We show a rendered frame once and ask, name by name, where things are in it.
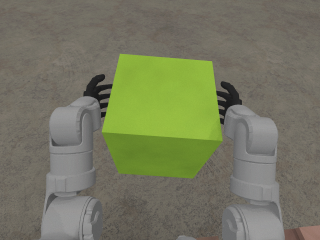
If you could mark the right robot forearm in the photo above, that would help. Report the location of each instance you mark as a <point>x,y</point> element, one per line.
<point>255,141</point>

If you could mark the robot right upper arm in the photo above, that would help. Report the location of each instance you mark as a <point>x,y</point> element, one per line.
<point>251,222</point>

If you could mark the left robot forearm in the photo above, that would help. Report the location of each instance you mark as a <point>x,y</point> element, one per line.
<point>71,147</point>

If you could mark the carton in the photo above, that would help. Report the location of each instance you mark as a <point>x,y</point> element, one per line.
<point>162,117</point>

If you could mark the robot right hand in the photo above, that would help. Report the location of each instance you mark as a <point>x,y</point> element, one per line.
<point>232,98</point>

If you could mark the robot left hand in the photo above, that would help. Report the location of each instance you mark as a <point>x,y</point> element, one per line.
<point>92,90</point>

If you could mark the robot left upper arm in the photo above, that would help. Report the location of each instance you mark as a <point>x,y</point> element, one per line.
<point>73,218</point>

